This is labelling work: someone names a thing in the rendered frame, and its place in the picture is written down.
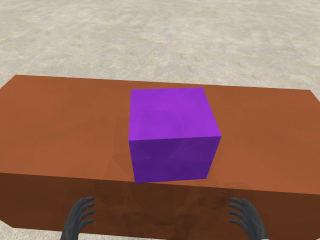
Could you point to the pedestal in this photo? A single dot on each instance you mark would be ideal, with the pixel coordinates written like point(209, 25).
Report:
point(64, 138)

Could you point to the carton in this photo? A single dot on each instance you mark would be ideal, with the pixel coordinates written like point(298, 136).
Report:
point(173, 134)

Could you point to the left robot hand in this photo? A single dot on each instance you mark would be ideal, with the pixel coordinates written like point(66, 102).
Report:
point(73, 224)

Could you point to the right robot hand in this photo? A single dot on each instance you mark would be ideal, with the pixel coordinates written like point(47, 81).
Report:
point(252, 222)

